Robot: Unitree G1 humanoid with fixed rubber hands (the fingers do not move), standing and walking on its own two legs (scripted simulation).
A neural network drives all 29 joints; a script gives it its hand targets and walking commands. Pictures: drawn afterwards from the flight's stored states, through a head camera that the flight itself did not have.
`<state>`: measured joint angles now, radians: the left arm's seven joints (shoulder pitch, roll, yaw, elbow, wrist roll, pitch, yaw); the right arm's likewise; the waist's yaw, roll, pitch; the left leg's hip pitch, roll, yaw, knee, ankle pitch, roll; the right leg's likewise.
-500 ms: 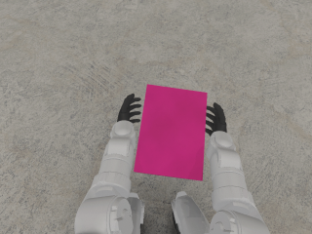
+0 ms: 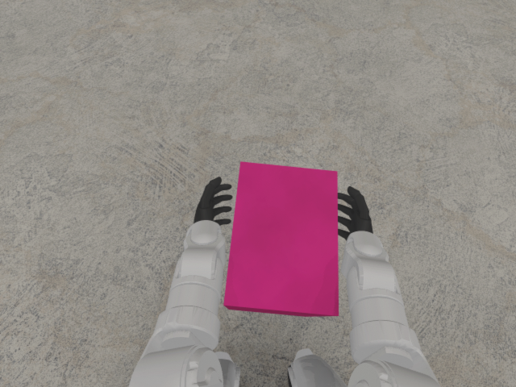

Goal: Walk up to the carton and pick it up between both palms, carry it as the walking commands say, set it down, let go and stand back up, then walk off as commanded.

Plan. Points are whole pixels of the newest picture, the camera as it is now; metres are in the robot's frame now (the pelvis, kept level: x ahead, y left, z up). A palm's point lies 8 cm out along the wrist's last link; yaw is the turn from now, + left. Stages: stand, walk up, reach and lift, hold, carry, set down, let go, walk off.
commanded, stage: reach and lift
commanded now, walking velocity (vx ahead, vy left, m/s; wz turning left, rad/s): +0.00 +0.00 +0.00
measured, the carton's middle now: (276, 248) +0.36 -0.04 -0.11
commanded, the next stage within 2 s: none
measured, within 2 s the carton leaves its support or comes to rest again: neither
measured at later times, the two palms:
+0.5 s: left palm (200, 212) +0.36 +0.08 +0.05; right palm (375, 220) +0.33 -0.17 +0.05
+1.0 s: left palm (195, 209) +0.34 +0.08 +0.10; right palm (395, 212) +0.31 -0.16 +0.11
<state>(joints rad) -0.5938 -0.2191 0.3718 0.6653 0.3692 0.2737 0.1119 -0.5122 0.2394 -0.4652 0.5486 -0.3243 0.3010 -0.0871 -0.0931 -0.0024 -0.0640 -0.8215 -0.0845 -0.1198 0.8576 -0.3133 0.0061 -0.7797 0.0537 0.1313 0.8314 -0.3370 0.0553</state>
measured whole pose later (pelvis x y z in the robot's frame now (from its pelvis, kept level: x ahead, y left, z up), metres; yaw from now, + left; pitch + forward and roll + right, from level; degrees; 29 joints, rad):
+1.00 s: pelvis +0.01 +0.00 +0.04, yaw +0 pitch -7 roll +0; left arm -0.49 -0.23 0.30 0.56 0.35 0.66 0.13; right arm -0.49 0.23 -0.39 0.49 -0.35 0.70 -0.09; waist -0.10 -0.02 -0.01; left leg -0.15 -0.07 -0.12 0.49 -0.22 0.02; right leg -0.12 0.02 0.15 0.48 -0.24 0.04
